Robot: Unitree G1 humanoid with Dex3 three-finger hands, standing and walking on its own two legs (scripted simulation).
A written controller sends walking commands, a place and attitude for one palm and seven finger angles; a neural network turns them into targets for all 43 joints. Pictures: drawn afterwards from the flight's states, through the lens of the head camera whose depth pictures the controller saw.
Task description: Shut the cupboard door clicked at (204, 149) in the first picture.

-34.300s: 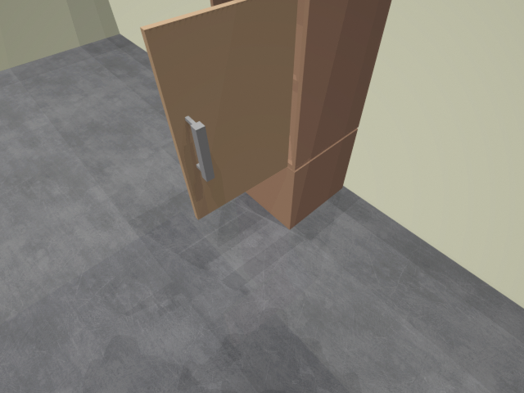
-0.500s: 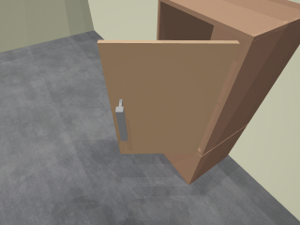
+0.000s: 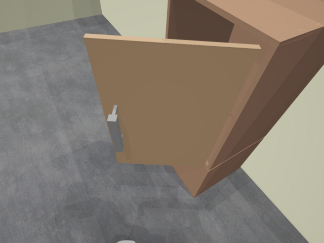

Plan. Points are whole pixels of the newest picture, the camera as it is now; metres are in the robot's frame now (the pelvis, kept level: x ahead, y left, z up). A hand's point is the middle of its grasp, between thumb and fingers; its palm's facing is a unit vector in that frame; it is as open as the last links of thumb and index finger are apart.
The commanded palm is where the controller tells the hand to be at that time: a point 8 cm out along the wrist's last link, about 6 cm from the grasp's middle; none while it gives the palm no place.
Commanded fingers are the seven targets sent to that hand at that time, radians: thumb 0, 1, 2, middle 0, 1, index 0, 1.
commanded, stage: come to a stop and stand still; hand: left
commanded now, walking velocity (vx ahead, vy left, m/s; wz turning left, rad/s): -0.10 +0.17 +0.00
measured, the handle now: (117, 129) +0.44 +0.18 -0.05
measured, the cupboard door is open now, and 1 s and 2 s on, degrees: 57 57 57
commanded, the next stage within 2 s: look again from close up in 1.40 s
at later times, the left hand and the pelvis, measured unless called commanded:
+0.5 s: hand out of the picture +0.01 +0.21 -0.17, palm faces +0.02 -0.98 -0.19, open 7.3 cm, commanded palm none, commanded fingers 0.00 0.90 0.90 -0.20 -0.30 -0.20 -0.30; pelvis +0.00 +0.04 +0.00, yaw -1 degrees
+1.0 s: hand out of the picture -0.01 +0.22 -0.18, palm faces +0.01 -0.99 -0.12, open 7.4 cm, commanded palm none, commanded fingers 0.00 0.90 0.90 -0.20 -0.30 -0.20 -0.30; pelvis +0.02 +0.08 +0.00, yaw -1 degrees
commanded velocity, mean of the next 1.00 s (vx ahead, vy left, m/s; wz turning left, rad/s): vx -0.01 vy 0.01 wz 0.00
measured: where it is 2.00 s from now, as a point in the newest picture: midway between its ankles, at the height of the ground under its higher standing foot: outside the picture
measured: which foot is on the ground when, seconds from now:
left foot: up 0.00-0.12, down 0.14-1.00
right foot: down 0.00-1.00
